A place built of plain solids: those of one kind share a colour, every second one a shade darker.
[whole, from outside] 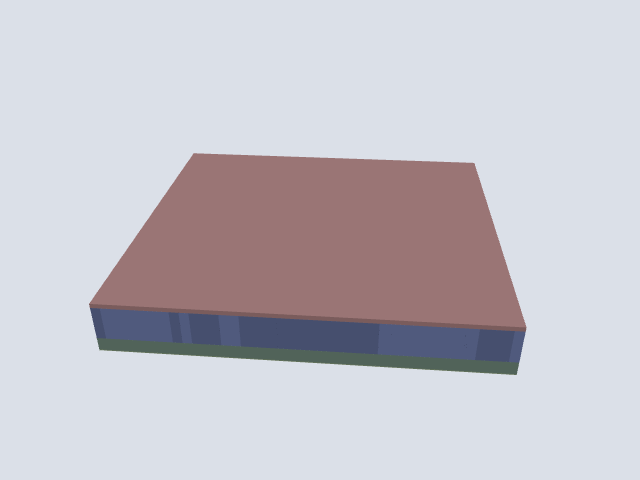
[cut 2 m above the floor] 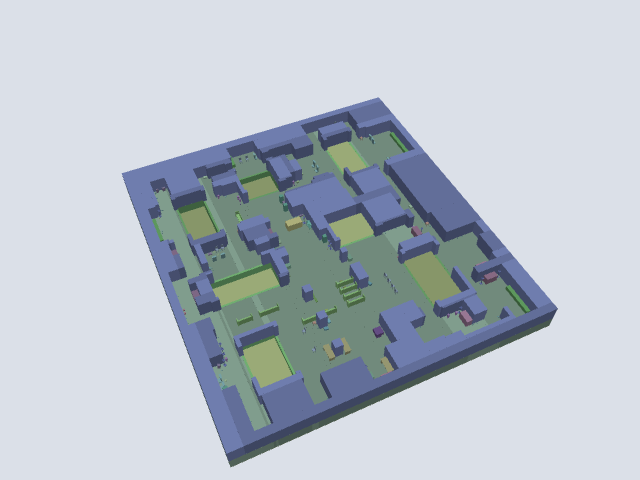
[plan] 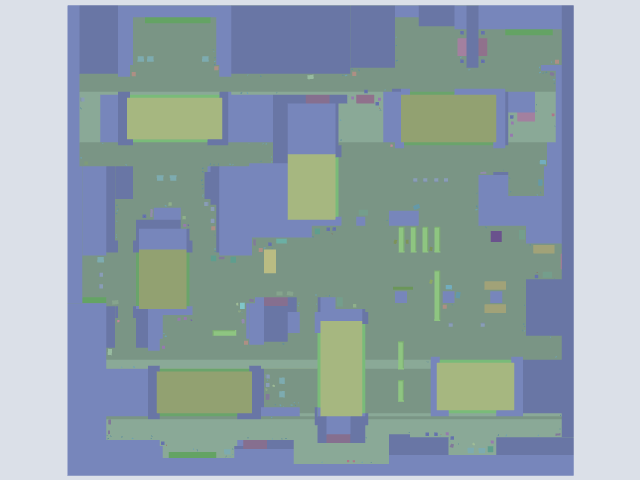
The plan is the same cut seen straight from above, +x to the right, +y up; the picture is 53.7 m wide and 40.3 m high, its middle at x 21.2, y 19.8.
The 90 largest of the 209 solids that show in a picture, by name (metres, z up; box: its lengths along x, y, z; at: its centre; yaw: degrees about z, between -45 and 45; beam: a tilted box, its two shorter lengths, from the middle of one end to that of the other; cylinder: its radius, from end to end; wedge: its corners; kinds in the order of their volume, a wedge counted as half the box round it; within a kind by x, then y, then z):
{
 "wall_rock_1": {"box": [1.0, 13.5, 3.8], "at": [0.5, 32.75, 1.9]},
 "wall_rock_2": {"box": [1.25, 11.5, 3.8], "at": [0.63, 20.25, 1.9]},
 "wall_rock_3": {"box": [3.25, 11.5, 3.8], "at": [1.63, 8.75, 1.9]},
 "wall_rock_4": {"box": [2.0, 7.5, 3.8], "at": [2.25, 22.25, 1.9]},
 "wall_rock_5": {"box": [3.25, 5.75, 3.8], "at": [2.62, 36.62, 1.9]},
 "wall_rock_6": {"box": [1.5, 4.0, 3.8], "at": [3.5, 30.0, 1.9]},
 "wall_rock_7": {"box": [0.75, 3.5, 3.8], "at": [3.62, 12.5, 1.9]},
 "wall_rock_8": {"box": [0.75, 6.25, 3.8], "at": [3.62, 22.87, 1.9]},
 "wall_rock_9": {"box": [7.75, 0.5, 3.8], "at": [3.88, 2.75, 1.9]},
 "wall_rock_10": {"box": [8.0, 1.0, 3.8], "at": [4.0, 2.0, 1.9]},
 "wall_rock_11": {"box": [0.75, 4.0, 3.8], "at": [4.62, 30.25, 1.9]},
 "wall_rock_12": {"box": [1.5, 2.75, 3.8], "at": [4.75, 24.62, 1.9]},
 "wall_rock_13": {"box": [1.0, 6.0, 3.8], "at": [4.75, 36.5, 1.9]},
 "wall_rock_14": {"box": [3.5, 4.0, 3.8], "at": [5.0, 7.0, 1.9]},
 "wall_rock_15": {"box": [1.0, 3.25, 3.8], "at": [6.25, 12.38, 1.9]},
 "wall_rock_16": {"box": [0.75, 4.0, 3.8], "at": [7.12, 7.25, 1.9]},
 "wall_rock_17": {"box": [1.0, 3.5, 3.8], "at": [7.25, 12.25, 1.9]},
 "wall_rock_18": {"box": [3.5, 0.75, 3.8], "at": [7.75, 21.12, 1.9]},
 "wall_rock_19": {"box": [4.0, 1.75, 3.8], "at": [8.0, 19.88, 1.9]},
 "wall_rock_20": {"box": [2.25, 1.0, 3.8], "at": [8.38, 22.0, 1.9]},
 "wall_rock_21": {"box": [7.0, 1.0, 3.8], "at": [9.0, 39.0, 1.9]},
 "wall_rock_22": {"box": [19.0, 0.5, 3.8], "at": [9.5, 1.25, 1.9]},
 "wall_rock_23": {"box": [1.0, 6.0, 3.8], "at": [13.25, 36.5, 1.9]},
 "wall_rock_24": {"box": [2.75, 7.5, 3.8], "at": [14.12, 22.25, 1.9]},
 "wall_rock_25": {"box": [3.75, 4.0, 3.8], "at": [15.38, 30.0, 1.9]},
 "wall_rock_26": {"box": [0.75, 4.0, 3.8], "at": [15.88, 7.25, 1.9]},
 "wall_rock_27": {"box": [1.25, 3.5, 3.8], "at": [15.88, 12.75, 1.9]},
 "wall_rock_28": {"box": [5.0, 0.75, 3.8], "at": [16.5, 1.88, 1.9]},
 "wall_rock_29": {"box": [3.0, 4.75, 3.8], "at": [17.0, 23.88, 1.9]},
 "wall_rock_30": {"box": [2.0, 3.0, 3.8], "at": [17.5, 12.75, 1.9]},
 "wall_rock_31": {"box": [3.25, 0.75, 3.8], "at": [17.87, 5.38, 1.9]},
 "wall_rock_32": {"box": [1.25, 5.75, 3.8], "at": [17.87, 29.12, 1.9]},
 "wall_rock_33": {"box": [5.0, 1.5, 3.8], "at": [18.0, 20.75, 1.9]},
 "wall_rock_34": {"box": [10.0, 5.75, 3.8], "at": [18.75, 36.62, 1.9]},
 "wall_rock_35": {"box": [4.0, 4.25, 3.8], "at": [20.5, 29.13, 1.9]},
 "wall_rock_36": {"box": [42.5, 1.0, 3.8], "at": [21.25, 0.5, 1.9]},
 "wall_rock_37": {"box": [2.0, 1.5, 3.8], "at": [22.75, 4.25, 1.9]},
 "wall_rock_38": {"box": [3.5, 1.0, 3.8], "at": [23.0, 13.5, 1.9]},
 "wall_rock_39": {"box": [1.25, 2.25, 3.8], "at": [24.38, 3.88, 1.9]},
 "wall_rock_40": {"box": [3.75, 5.25, 3.8], "at": [25.62, 36.88, 1.9]},
 "wall_rock_41": {"box": [1.5, 4.25, 3.8], "at": [27.25, 30.12, 1.9]},
 "wall_rock_42": {"box": [2.5, 1.25, 3.8], "at": [28.25, 21.62, 1.9]},
 "wall_rock_43": {"box": [5.0, 1.5, 3.8], "at": [29.5, 2.5, 1.9]},
 "wall_rock_44": {"box": [0.5, 4.5, 3.8], "at": [30.75, 7.75, 1.9]},
 "wall_rock_45": {"box": [3.0, 1.75, 3.8], "at": [31.0, 38.62, 1.9]},
 "wall_rock_46": {"box": [1.0, 5.25, 3.8], "at": [34.0, 36.88, 1.9]},
 "wall_rock_47": {"box": [15.5, 0.75, 3.8], "at": [34.75, 1.38, 1.9]},
 "wall_rock_48": {"box": [2.5, 1.75, 3.8], "at": [35.75, 24.38, 1.9]},
 "wall_rock_49": {"box": [0.75, 4.5, 3.8], "at": [36.38, 30.25, 1.9]},
 "wall_rock_50": {"box": [4.0, 2.5, 3.8], "at": [36.5, 22.25, 1.9]},
 "wall_rock_51": {"box": [0.75, 4.5, 3.8], "at": [37.88, 7.75, 1.9]},
 "wall_rock_52": {"box": [7.0, 2.0, 3.8], "at": [38.0, 38.5, 1.9]},
 "wall_rock_53": {"box": [2.25, 1.75, 3.8], "at": [38.12, 31.38, 1.9]},
 "wall_rock_54": {"box": [6.5, 1.5, 3.8], "at": [39.25, 2.5, 1.9]},
 "wall_rock_55": {"box": [3.25, 4.5, 3.8], "at": [39.88, 7.5, 1.9]},
 "wall_rock_56": {"box": [3.0, 4.75, 3.8], "at": [40.0, 14.12, 1.9]},
 "wall_rock_57": {"box": [3.0, 4.0, 3.8], "at": [40.0, 21.5, 1.9]},
 "wall_rock_58": {"box": [1.5, 2.5, 3.8], "at": [40.75, 24.75, 1.9]},
 "wall_rock_59": {"box": [1.25, 2.0, 3.8], "at": [40.88, 27.0, 1.9]},
 "wall_rock_60": {"box": [0.5, 6.5, 3.8], "at": [41.25, 31.25, 1.9]},
 "wall_rock_61": {"box": [1.0, 36.25, 3.8], "at": [42.0, 21.37, 1.9]},
 "floor_strip_1": {"box": [4.75, 4.0, 1.5], "at": [2.38, 30.0, -0.75]},
 "floor_strip_2": {"box": [5.75, 5.5, 1.5], "at": [2.88, 16.5, -0.75]},
 "floor_strip_3": {"box": [18.25, 6.0, 1.5], "at": [9.12, 24.25, -0.75]},
 "floor_strip_4": {"box": [21.0, 0.75, 1.5], "at": [10.5, 9.38, -0.75]},
 "floor_strip_5": {"box": [21.0, 3.5, 1.5], "at": [10.5, 11.5, -0.75]},
 "floor_strip_6": {"box": [27.75, 0.25, 1.5], "at": [13.88, 27.87, -0.75]},
 "floor_strip_7": {"box": [27.75, 0.25, 1.5], "at": [13.88, 32.13, -0.75]},
 "floor_strip_8": {"box": [5.25, 3.75, 1.5], "at": [18.38, 7.12, -0.75]},
 "floor_strip_9": {"box": [14.5, 4.0, 1.5], "at": [20.5, 30.0, -0.75]},
 "floor_strip_10": {"box": [42.5, 4.75, 1.5], "at": [21.25, 2.38, -0.75]},
 "floor_strip_11": {"box": [42.5, 0.5, 1.5], "at": [21.25, 13.5, -0.75]},
 "floor_strip_12": {"box": [42.5, 2.0, 1.5], "at": [21.25, 20.25, -0.75]},
 "floor_strip_13": {"box": [42.5, 0.5, 1.5], "at": [21.25, 27.5, -0.75]},
 "floor_strip_14": {"box": [42.5, 7.25, 1.5], "at": [21.25, 35.88, -0.75]},
 "floor_strip_15": {"box": [32.25, 5.5, 1.5], "at": [26.38, 16.5, -0.75]},
 "floor_strip_16": {"box": [5.75, 3.75, 1.5], "at": [27.88, 7.12, -0.75]},
 "floor_strip_17": {"box": [19.75, 6.0, 1.5], "at": [32.62, 24.25, -0.75]},
 "floor_strip_18": {"box": [17.5, 3.5, 1.5], "at": [33.75, 11.5, -0.75]},
 "floor_strip_19": {"box": [6.25, 4.0, 1.5], "at": [39.38, 30.0, -0.75]},
 "floor_strip_20": {"box": [4.75, 3.75, 1.5], "at": [40.12, 7.12, -0.75]},
 "ceil_rock_1": {"box": [42.5, 39.5, 0.5], "at": [21.25, 19.75, 4.05]},
 "floor_old_1": {"box": [4.0, 5.0, 0.55], "at": [8.0, 16.5, -1.22]},
 "floor_old_2": {"box": [8.0, 3.5, 1.5], "at": [9.0, 30.0, -0.75]},
 "floor_old_3": {"box": [8.0, 3.5, 0.34], "at": [11.5, 7.0, -1.33]},
 "floor_old_4": {"box": [4.0, 5.5, 1.5], "at": [20.5, 24.25, -0.75]},
 "floor_old_5": {"box": [3.5, 8.0, 0.44], "at": [23.0, 9.0, -1.28]},
 "floor_old_6": {"box": [8.0, 4.0, 1.5], "at": [32.0, 30.0, -0.75]},
 "floor_old_7": {"box": [6.5, 4.0, 0.88], "at": [34.25, 7.5, -1.06]},
 "floor_base_1": {"box": [42.5, 39.5, 0.1], "at": [21.25, 19.75, -1.55]}
}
